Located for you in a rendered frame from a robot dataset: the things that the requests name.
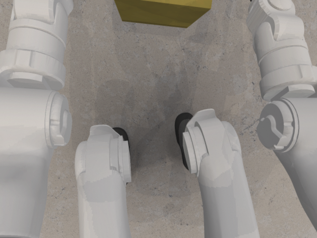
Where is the left robot foot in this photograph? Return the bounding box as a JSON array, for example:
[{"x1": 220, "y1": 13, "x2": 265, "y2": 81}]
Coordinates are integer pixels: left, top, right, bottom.
[{"x1": 112, "y1": 127, "x2": 130, "y2": 184}]

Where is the robot left upper arm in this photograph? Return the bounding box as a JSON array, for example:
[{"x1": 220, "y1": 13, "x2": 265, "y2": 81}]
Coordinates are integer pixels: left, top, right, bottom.
[{"x1": 0, "y1": 86, "x2": 72, "y2": 238}]

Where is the right robot forearm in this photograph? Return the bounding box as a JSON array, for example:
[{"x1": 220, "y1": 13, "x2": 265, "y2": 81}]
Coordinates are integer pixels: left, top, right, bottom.
[{"x1": 246, "y1": 0, "x2": 317, "y2": 102}]

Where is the robot right upper arm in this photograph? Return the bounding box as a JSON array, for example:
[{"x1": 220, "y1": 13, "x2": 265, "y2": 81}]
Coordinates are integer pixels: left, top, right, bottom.
[{"x1": 257, "y1": 98, "x2": 317, "y2": 231}]

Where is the right robot shin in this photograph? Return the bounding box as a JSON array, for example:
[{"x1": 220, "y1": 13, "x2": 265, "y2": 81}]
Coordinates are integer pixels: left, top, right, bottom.
[{"x1": 185, "y1": 109, "x2": 242, "y2": 155}]

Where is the left robot forearm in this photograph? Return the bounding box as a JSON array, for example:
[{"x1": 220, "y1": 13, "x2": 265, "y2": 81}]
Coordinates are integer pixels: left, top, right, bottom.
[{"x1": 0, "y1": 0, "x2": 74, "y2": 91}]

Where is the carton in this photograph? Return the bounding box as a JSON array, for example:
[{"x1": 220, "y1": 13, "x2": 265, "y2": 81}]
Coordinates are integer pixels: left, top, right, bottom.
[{"x1": 114, "y1": 0, "x2": 212, "y2": 28}]

